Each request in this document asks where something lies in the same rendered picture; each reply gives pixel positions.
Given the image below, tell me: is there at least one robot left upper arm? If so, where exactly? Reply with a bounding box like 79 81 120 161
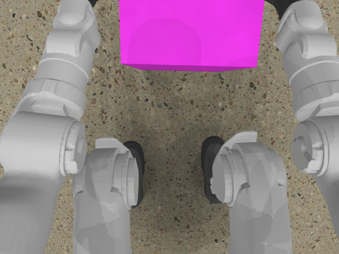
0 111 87 254

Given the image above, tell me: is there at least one left robot foot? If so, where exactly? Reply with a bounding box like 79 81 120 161
123 141 145 208

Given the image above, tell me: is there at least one robot left forearm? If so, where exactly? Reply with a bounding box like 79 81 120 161
0 0 101 166

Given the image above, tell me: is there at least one right robot shin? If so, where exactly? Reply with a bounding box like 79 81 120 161
210 131 287 200

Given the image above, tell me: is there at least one robot right upper arm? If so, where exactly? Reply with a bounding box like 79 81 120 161
290 115 339 240

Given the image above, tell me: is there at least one right robot hand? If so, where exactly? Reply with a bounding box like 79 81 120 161
265 0 301 20

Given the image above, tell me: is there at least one carton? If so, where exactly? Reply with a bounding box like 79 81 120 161
119 0 264 72

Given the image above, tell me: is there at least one robot right forearm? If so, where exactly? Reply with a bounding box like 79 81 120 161
275 0 339 122

